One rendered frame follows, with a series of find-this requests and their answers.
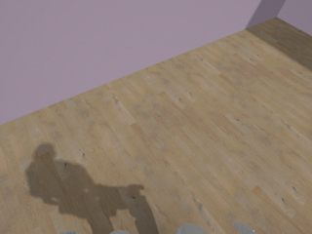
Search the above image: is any robot right thigh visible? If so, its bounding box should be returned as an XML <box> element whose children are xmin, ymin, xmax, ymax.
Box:
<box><xmin>176</xmin><ymin>223</ymin><xmax>207</xmax><ymax>234</ymax></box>

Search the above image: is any right robot hand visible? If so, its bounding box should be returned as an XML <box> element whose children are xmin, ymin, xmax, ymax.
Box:
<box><xmin>235</xmin><ymin>222</ymin><xmax>257</xmax><ymax>234</ymax></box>

